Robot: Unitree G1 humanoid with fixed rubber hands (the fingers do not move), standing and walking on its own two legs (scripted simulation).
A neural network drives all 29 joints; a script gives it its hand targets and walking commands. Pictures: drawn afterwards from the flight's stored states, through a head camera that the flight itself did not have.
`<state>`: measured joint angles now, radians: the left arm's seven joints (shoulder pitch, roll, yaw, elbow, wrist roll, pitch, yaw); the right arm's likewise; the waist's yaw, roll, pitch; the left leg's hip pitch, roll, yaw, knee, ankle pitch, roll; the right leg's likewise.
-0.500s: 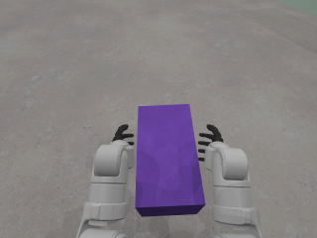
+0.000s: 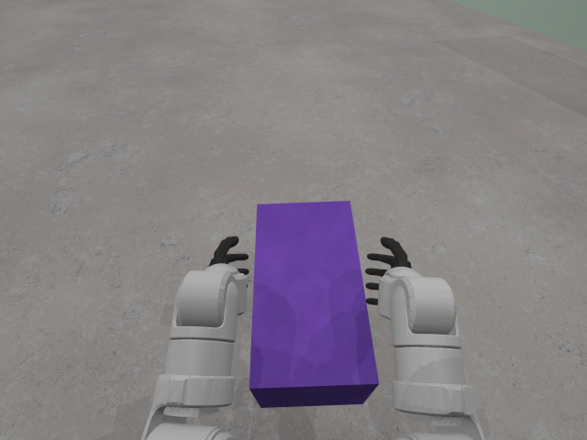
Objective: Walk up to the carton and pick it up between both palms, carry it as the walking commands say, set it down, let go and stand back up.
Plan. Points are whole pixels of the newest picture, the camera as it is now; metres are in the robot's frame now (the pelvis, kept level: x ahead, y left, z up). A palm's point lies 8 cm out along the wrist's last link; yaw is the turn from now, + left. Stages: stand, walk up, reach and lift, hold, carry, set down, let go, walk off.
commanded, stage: carry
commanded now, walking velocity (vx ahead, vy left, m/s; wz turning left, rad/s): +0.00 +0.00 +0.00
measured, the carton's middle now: (307, 299) +0.35 +0.00 -0.01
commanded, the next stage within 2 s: none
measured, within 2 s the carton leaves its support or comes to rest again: neither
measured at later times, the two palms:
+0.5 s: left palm (219, 298) +0.29 +0.12 +0.07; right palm (402, 303) +0.29 -0.12 +0.08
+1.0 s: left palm (217, 308) +0.27 +0.12 +0.07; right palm (405, 313) +0.27 -0.13 +0.08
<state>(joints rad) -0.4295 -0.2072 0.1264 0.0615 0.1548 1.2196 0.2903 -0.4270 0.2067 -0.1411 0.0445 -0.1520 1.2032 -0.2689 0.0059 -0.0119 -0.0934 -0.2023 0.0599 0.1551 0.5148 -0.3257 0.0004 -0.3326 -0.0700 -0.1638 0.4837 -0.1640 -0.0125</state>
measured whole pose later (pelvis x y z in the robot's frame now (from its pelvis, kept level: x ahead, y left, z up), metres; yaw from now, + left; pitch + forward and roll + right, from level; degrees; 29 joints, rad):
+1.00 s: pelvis -0.02 +0.00 +0.00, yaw +0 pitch +1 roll +0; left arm -0.32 -0.17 0.09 0.06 0.16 1.06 0.16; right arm -0.32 0.17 -0.09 0.05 -0.16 1.05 -0.16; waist 0.01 -0.01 -0.10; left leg -0.25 0.06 0.17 0.54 -0.30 0.01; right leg -0.38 -0.08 -0.15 0.49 -0.13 -0.02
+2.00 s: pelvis -0.02 +0.00 +0.00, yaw +0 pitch +2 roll +0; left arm -0.30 -0.16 0.08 0.04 0.15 1.04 0.16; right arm -0.30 0.16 -0.08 0.02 -0.15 1.03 -0.15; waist 0.00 0.00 -0.09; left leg -0.26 0.06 0.16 0.55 -0.32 0.01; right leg -0.38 -0.08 -0.16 0.51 -0.15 -0.02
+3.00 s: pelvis +0.05 -0.01 +0.00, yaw +1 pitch +2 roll -1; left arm -0.29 -0.16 0.04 -0.07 0.12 1.23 0.18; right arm -0.28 0.16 -0.05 -0.12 -0.13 1.23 -0.20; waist 0.01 0.04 -0.17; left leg -0.16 0.09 0.12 0.54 -0.41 -0.01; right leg -0.28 -0.05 -0.20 0.52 -0.27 -0.01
